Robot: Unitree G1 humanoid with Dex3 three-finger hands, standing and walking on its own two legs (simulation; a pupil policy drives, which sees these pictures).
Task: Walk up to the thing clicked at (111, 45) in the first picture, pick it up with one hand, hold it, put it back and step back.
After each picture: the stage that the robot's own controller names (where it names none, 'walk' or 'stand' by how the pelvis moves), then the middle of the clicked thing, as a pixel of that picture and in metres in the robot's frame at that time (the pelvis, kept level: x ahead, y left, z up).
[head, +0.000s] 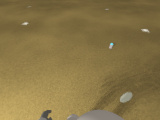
stand; (111, 45) +1.67 -0.50 -0.72
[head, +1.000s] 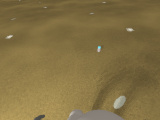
walk; (99, 49) +1.60 -0.09 -0.70
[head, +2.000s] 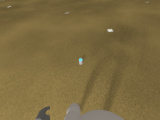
walk; (80, 61) +1.07 +0.21 -0.71
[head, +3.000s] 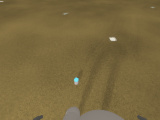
walk; (76, 81) +0.61 +0.19 -0.70
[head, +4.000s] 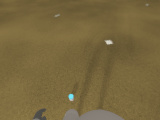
walk; (71, 97) +0.36 +0.21 -0.70
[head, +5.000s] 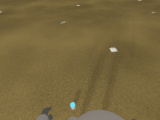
stand; (73, 105) +0.31 +0.20 -0.72
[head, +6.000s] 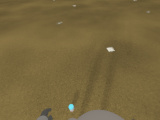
stand; (71, 107) +0.29 +0.21 -0.72
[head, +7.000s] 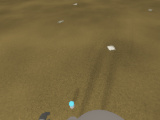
stand; (71, 104) +0.31 +0.22 -0.73
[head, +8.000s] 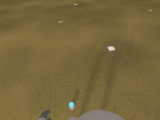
stand; (71, 105) +0.30 +0.22 -0.73
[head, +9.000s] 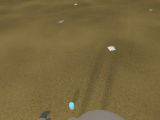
stand; (71, 105) +0.30 +0.22 -0.73
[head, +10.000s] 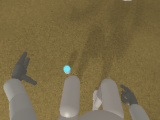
go down; (67, 69) +0.39 +0.20 -0.39
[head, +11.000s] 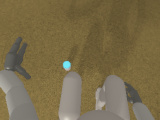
go down; (67, 66) +0.40 +0.20 -0.31
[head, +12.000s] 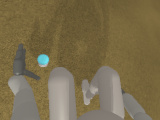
close in; (43, 61) +0.39 +0.24 -0.23
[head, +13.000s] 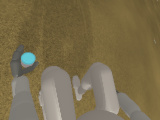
close; (27, 60) +0.39 +0.25 -0.22
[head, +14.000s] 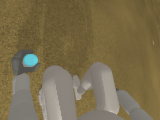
lift; (29, 61) +0.38 +0.24 -0.23
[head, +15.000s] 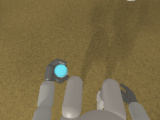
lift; (62, 72) +0.31 +0.20 -0.04
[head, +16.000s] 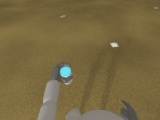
hold; (66, 75) +0.32 +0.17 +0.03
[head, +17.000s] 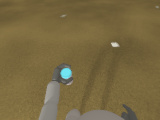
hold; (67, 76) +0.32 +0.17 +0.02
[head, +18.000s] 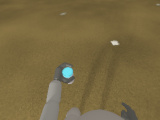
hold; (68, 75) +0.32 +0.16 +0.01
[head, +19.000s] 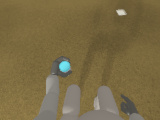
crouch; (65, 68) +0.37 +0.17 -0.06
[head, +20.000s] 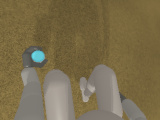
lower; (39, 58) +0.41 +0.23 -0.20
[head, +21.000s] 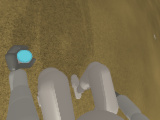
lower; (24, 58) +0.41 +0.25 -0.23
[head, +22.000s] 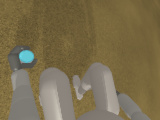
lower; (26, 58) +0.40 +0.26 -0.22
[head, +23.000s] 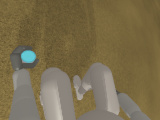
lower; (28, 58) +0.40 +0.25 -0.22
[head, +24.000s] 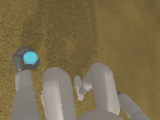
rest; (30, 59) +0.39 +0.25 -0.22
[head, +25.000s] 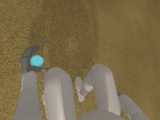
open; (36, 63) +0.38 +0.23 -0.23
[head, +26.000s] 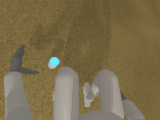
stand; (53, 63) +0.38 +0.21 -0.25
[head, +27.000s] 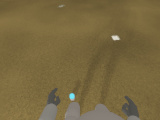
stand; (72, 97) +0.32 +0.17 -0.62
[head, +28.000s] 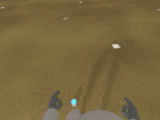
stand; (74, 102) +0.33 +0.17 -0.66
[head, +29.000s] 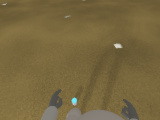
stand; (74, 101) +0.33 +0.17 -0.67
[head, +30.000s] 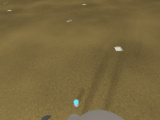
walk; (76, 103) +0.34 +0.17 -0.72
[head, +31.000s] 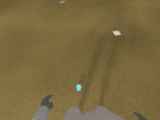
walk; (78, 87) +0.41 +0.11 -0.70
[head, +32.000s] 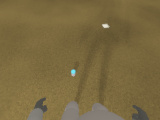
walk; (73, 73) +0.62 +0.20 -0.70
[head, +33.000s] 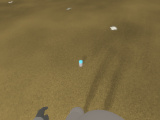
stand; (80, 63) +0.94 +0.22 -0.70
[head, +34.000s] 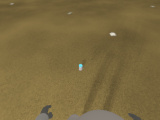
stand; (80, 67) +0.93 +0.17 -0.72
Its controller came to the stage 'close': yes
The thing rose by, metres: 0.72
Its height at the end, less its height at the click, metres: +0.00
